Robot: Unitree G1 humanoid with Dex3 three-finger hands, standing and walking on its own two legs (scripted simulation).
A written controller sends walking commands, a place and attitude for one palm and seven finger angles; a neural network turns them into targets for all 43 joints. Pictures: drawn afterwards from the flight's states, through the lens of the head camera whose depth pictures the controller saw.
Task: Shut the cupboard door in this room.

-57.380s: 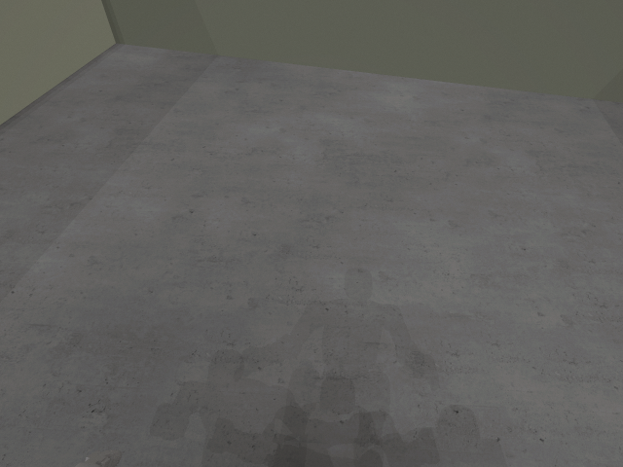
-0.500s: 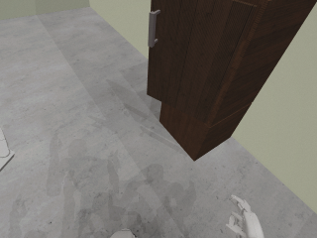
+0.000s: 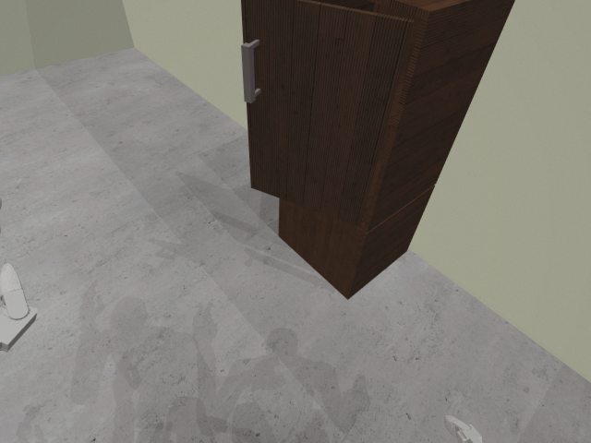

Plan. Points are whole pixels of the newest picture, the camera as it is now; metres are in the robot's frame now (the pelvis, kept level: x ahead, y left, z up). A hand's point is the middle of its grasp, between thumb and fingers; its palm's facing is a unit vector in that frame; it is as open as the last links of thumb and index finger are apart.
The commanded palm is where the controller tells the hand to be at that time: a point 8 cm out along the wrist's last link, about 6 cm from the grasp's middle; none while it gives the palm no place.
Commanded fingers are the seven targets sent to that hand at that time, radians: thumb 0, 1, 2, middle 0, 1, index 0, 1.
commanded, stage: stop stepping back and stand still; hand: left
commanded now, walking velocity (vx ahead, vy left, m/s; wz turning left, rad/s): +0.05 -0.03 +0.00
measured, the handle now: (252, 71) +0.94 +0.12 +0.09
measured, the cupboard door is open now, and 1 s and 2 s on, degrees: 23 23 23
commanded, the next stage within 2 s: let the arm hang, fingers relaxed in 0.08 s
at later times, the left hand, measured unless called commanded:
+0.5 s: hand out of the picture +0.09 +0.17 -0.17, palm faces +0.11 -0.98 -0.16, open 6.8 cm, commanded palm none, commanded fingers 0.00 0.90 0.90 -0.20 -0.30 -0.20 -0.30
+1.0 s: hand out of the picture -0.02 +0.16 -0.17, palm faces +0.02 -0.99 -0.16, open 7.4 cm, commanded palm none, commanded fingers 0.00 0.90 0.90 -0.20 -0.30 -0.20 -0.30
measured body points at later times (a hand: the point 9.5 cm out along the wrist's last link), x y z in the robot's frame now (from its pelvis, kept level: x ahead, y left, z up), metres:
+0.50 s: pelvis +0.02 -0.01 +0.00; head +0.03 +0.02 +0.45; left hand +0.09 +0.22 -0.15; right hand +0.12 -0.24 -0.13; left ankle +0.07 +0.10 -0.73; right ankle -0.03 -0.09 -0.73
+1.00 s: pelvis +0.02 +0.01 +0.01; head +0.02 +0.01 +0.46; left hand -0.02 +0.21 -0.15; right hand -0.02 -0.20 -0.15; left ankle +0.07 +0.10 -0.73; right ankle -0.03 -0.09 -0.73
